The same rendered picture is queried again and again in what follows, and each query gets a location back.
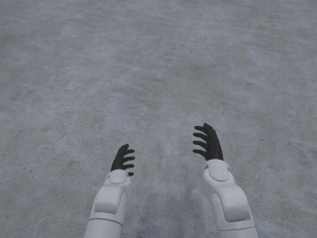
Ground robot right forearm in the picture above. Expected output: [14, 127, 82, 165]
[201, 159, 259, 238]

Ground left robot hand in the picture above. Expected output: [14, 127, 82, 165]
[110, 144, 135, 177]

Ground right robot hand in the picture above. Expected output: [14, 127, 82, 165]
[192, 123, 224, 161]

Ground robot left forearm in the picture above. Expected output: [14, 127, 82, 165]
[83, 169, 132, 238]

